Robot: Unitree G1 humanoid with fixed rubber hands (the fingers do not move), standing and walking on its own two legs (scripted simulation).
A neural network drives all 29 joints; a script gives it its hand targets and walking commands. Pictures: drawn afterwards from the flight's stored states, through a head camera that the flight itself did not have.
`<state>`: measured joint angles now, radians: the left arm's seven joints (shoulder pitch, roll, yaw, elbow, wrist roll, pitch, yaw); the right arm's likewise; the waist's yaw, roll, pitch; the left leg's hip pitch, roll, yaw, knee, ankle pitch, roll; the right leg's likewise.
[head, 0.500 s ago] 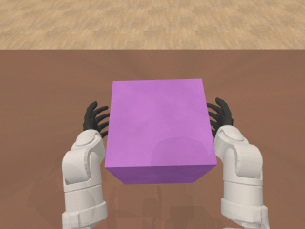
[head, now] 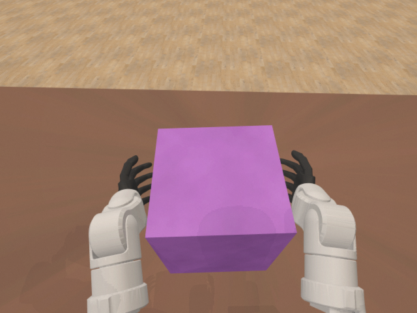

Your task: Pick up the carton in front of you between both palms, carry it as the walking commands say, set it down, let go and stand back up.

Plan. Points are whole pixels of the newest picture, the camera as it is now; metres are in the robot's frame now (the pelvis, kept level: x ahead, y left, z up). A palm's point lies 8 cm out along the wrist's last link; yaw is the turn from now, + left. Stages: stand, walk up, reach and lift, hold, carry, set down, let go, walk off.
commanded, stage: carry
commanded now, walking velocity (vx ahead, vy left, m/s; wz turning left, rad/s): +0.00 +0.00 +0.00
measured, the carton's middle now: (216, 205) +0.34 +0.00 +0.04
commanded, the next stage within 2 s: none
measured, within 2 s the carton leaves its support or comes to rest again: neither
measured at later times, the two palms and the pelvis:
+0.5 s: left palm (123, 197) +0.33 +0.17 +0.09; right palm (292, 192) +0.32 -0.14 +0.10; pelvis +0.00 +0.02 +0.00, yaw +0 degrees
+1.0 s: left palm (121, 216) +0.28 +0.16 +0.11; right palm (307, 211) +0.28 -0.15 +0.11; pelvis -0.04 +0.01 +0.00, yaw +0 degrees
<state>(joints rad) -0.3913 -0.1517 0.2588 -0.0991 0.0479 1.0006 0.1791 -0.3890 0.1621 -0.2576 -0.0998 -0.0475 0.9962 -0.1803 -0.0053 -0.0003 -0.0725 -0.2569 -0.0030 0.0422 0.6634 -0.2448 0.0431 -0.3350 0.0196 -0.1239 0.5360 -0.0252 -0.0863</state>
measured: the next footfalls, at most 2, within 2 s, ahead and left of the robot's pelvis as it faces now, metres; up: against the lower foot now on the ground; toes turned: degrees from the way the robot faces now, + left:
none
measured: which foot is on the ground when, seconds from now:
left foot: down 0.00-1.00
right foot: down 0.00-1.00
